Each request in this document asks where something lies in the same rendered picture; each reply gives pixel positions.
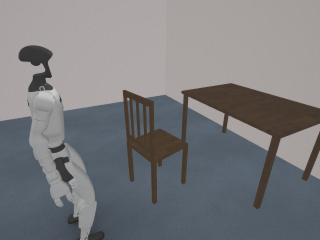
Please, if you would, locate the table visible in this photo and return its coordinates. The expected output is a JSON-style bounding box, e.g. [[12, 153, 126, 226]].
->
[[181, 83, 320, 209]]

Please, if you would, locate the chair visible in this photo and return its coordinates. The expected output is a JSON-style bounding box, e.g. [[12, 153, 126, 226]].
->
[[123, 90, 188, 204]]

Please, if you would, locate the right robot upper arm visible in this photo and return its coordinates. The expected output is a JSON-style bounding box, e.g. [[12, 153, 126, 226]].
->
[[29, 92, 55, 148]]

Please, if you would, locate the robot left shin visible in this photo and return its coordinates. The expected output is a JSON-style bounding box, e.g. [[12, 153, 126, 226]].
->
[[72, 189, 81, 218]]

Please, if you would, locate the right robot hand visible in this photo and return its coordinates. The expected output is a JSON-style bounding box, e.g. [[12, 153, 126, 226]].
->
[[50, 180, 74, 207]]

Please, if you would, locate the right robot forearm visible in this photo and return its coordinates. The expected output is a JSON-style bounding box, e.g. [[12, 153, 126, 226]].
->
[[32, 138, 62, 185]]

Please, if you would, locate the right robot thigh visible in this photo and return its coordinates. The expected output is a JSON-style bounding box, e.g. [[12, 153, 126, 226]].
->
[[55, 159, 95, 212]]

